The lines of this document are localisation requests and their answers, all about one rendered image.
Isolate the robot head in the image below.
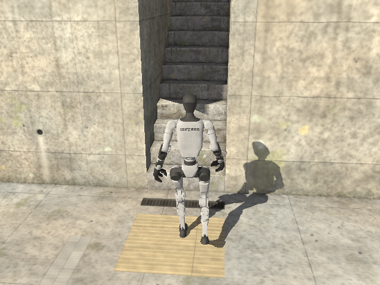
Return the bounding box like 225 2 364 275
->
180 93 200 122

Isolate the right robot upper arm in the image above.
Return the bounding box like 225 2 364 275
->
202 119 219 151

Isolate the left robot upper arm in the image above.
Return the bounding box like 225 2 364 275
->
161 119 178 153

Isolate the robot left foot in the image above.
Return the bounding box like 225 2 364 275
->
179 223 188 238

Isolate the robot right forearm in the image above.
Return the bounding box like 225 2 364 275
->
213 143 224 163

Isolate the left robot hand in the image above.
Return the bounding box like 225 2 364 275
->
153 168 167 182

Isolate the right robot hand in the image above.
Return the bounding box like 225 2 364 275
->
211 160 224 172

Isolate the robot left forearm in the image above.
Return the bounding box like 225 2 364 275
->
155 144 167 170

